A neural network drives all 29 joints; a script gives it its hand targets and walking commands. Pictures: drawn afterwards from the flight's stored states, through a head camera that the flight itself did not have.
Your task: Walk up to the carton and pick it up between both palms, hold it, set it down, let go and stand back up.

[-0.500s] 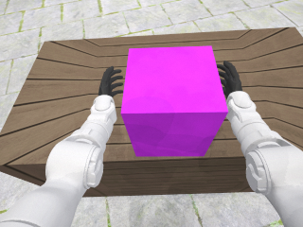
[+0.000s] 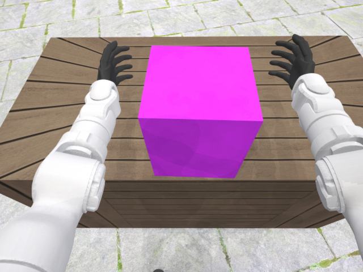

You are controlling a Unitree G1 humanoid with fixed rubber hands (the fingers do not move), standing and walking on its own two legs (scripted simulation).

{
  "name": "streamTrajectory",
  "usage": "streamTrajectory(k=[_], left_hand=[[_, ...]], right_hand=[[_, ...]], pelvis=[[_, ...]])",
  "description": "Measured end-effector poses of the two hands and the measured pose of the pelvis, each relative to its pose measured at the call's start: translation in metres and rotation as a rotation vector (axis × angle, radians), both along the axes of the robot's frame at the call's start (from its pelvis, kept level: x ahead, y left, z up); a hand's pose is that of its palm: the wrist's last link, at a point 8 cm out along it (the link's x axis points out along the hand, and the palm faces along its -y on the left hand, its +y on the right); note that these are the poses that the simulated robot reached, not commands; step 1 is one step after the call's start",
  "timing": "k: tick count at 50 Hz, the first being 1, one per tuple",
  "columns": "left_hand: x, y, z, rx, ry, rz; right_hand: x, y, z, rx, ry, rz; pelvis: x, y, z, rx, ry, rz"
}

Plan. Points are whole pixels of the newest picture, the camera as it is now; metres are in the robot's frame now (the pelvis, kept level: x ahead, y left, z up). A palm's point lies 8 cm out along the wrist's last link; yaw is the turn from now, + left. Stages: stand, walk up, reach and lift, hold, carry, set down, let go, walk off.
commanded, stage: set down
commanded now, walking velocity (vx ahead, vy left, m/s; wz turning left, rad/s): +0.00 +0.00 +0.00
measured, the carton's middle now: (196, 117) +0.47 +0.03 +0.04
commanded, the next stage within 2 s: none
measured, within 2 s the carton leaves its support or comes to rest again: neither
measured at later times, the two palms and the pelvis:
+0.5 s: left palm (96, 65) +0.48 +0.23 +0.17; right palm (318, 51) +0.50 -0.18 +0.21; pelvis +0.01 +0.01 +0.02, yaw +0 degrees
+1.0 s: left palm (97, 107) +0.41 +0.23 +0.12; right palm (313, 104) +0.44 -0.19 +0.14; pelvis +0.00 +0.01 +0.02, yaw +0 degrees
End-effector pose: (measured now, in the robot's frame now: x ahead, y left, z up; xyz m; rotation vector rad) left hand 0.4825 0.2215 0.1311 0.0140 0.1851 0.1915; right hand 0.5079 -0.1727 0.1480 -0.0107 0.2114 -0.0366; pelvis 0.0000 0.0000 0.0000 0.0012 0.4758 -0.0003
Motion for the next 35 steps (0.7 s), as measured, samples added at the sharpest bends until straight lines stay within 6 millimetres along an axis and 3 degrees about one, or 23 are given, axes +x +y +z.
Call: streamTrajectory(k=[11, 15, 20, 26, 35], left_hand=[[0.000, 0.020, 0.049, -0.001, 0.015, 0.034], [0.001, 0.018, 0.057, -0.006, 0.020, 0.023], [0.000, 0.014, 0.053, 0.008, 0.048, -0.006], [-0.007, 0.010, 0.039, 0.011, 0.057, -0.021], [-0.040, 0.018, 0.008, 0.021, 0.090, -0.008]], right_hand=[[0.000, 0.002, 0.046, 0.024, -0.007, -0.021], [0.000, 0.000, 0.060, 0.025, -0.002, -0.030], [-0.002, -0.002, 0.067, 0.016, 0.002, -0.033], [-0.008, -0.003, 0.058, 0.001, 0.006, -0.019], [-0.034, -0.003, 0.007, 0.019, 0.046, -0.011]], pelvis=[[0.003, 0.005, 0.008, -0.008, -0.059, 0.010], [0.005, 0.007, 0.011, -0.013, -0.081, 0.011], [0.006, 0.008, 0.015, -0.013, -0.117, 0.010], [0.007, 0.010, 0.019, -0.012, -0.144, 0.001], [0.007, 0.012, 0.024, -0.014, -0.208, 0.001]])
